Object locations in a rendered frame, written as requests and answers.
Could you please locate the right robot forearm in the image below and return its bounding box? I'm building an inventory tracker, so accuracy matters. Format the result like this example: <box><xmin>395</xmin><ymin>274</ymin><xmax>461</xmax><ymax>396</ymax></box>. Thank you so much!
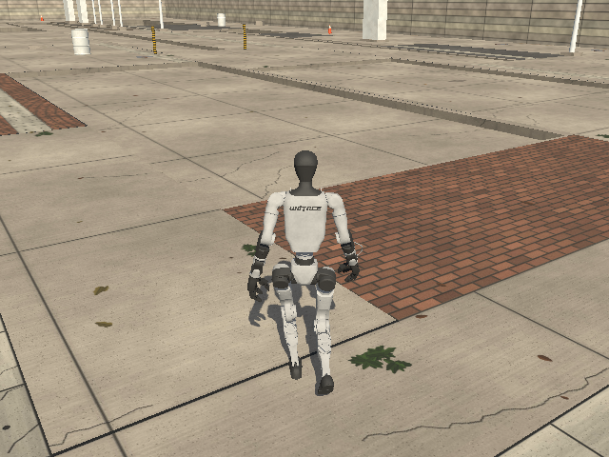
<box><xmin>341</xmin><ymin>230</ymin><xmax>358</xmax><ymax>266</ymax></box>

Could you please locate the left robot hand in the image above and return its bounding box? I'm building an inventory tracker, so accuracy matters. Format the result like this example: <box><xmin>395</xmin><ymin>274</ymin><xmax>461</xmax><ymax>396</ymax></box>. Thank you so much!
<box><xmin>247</xmin><ymin>275</ymin><xmax>269</xmax><ymax>302</ymax></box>

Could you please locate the left robot upper arm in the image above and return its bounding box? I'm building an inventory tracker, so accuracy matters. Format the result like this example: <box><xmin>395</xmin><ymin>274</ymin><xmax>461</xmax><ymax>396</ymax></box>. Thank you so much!
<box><xmin>260</xmin><ymin>191</ymin><xmax>285</xmax><ymax>246</ymax></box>

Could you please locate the humanoid robot torso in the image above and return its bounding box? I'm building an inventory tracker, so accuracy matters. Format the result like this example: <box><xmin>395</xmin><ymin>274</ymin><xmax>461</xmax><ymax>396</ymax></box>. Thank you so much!
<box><xmin>283</xmin><ymin>188</ymin><xmax>327</xmax><ymax>286</ymax></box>

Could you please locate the left robot forearm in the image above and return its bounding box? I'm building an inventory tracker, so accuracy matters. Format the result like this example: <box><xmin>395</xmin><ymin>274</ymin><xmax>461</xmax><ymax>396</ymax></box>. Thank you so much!
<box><xmin>249</xmin><ymin>231</ymin><xmax>269</xmax><ymax>278</ymax></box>

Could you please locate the right robot hand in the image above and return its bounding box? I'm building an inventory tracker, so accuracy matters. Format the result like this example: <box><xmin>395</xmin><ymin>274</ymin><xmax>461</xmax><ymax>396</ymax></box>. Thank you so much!
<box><xmin>338</xmin><ymin>262</ymin><xmax>360</xmax><ymax>282</ymax></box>

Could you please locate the right robot upper arm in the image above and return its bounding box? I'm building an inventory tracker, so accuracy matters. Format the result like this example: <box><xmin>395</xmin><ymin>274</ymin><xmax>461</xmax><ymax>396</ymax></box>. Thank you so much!
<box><xmin>325</xmin><ymin>192</ymin><xmax>351</xmax><ymax>245</ymax></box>

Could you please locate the robot left shin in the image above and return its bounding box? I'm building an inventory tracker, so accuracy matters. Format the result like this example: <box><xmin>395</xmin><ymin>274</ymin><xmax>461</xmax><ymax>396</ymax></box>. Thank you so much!
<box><xmin>281</xmin><ymin>306</ymin><xmax>299</xmax><ymax>367</ymax></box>

